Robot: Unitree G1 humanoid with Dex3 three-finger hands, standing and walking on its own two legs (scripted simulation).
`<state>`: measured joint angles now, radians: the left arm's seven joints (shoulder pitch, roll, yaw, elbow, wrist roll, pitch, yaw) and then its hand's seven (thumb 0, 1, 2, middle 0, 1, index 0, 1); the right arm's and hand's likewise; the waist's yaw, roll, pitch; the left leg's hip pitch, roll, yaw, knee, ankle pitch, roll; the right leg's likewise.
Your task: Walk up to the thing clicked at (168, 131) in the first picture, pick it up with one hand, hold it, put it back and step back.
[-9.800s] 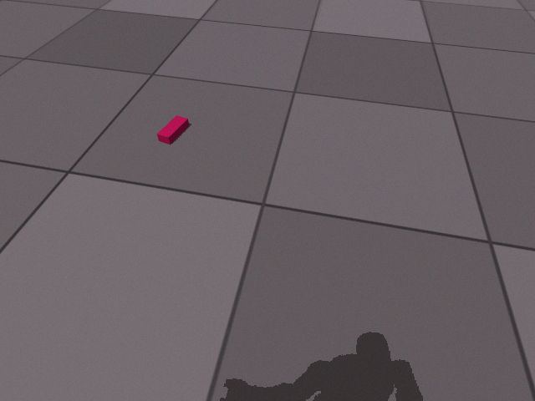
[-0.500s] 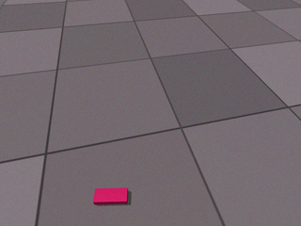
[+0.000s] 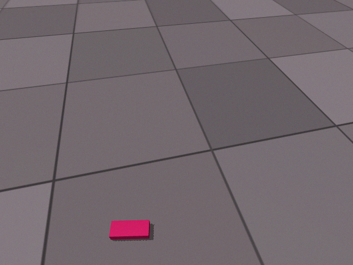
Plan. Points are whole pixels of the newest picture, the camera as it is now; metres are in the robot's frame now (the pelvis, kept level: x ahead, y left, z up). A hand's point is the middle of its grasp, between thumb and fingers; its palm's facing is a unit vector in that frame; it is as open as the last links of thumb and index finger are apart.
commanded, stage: stand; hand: left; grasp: from above
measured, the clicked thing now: (130, 229) +0.45 +0.24 -0.76
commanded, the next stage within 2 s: rise first in 0.40 s
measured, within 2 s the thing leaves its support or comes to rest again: neither
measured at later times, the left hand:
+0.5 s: hand out of the picture +0.07 +0.26 -0.16, palm faces -0.03 -0.94 -0.35, open 7.4 cm
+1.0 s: hand out of the picture +0.14 +0.26 -0.20, palm faces -0.09 -0.91 -0.40, open 13.2 cm
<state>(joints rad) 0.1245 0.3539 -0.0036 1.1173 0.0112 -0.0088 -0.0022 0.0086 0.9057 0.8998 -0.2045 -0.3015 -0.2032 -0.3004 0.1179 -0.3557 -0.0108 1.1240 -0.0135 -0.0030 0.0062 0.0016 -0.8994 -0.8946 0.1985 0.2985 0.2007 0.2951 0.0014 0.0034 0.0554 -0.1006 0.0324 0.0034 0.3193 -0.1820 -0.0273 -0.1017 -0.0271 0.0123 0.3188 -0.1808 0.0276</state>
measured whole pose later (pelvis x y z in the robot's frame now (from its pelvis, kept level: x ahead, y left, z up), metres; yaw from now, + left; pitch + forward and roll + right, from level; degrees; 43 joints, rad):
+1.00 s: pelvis +0.00 +0.01 -0.06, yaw +0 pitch +13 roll -1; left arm 0.10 0.32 0.15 0.76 0.20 0.15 -0.02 0.00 -0.33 0.99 -0.07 -1.06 -0.07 -1.06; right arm 0.24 -0.25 -0.05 0.64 0.02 -0.07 -0.01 0.01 -0.89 -0.89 0.20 0.30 0.20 0.30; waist -0.02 0.01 -0.07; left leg -0.69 0.03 -0.02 0.90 -0.44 -0.02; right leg -0.67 -0.03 0.01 0.88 -0.43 0.04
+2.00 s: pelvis -0.09 +0.00 -0.34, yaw -1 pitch +34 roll -3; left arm -0.48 0.54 0.13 0.90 0.87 -0.17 0.11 0.00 -0.54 1.01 -0.08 -1.07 -0.08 -1.07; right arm 0.10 -0.29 -0.07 0.69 -0.03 -0.13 0.07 0.01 -0.90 -0.90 0.20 0.30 0.20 0.29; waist -0.03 0.02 -0.13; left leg -1.96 0.01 -0.10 2.04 -0.68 -0.04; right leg -1.93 0.00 0.00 2.00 -0.68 0.04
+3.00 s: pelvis -0.09 +0.02 -0.44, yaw -6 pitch +35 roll -9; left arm -0.92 0.76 0.11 1.42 1.33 -0.29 0.39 0.00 -0.49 0.98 -0.08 -1.05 -0.10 -1.02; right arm 0.12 -0.26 0.01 0.74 -0.15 -0.02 0.13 0.00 -0.91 -0.90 0.20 0.30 0.20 0.29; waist -0.19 -0.01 -0.06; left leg -2.31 -0.02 -0.15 2.39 -0.70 -0.01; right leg -2.22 0.01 -0.01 2.30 -0.69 0.07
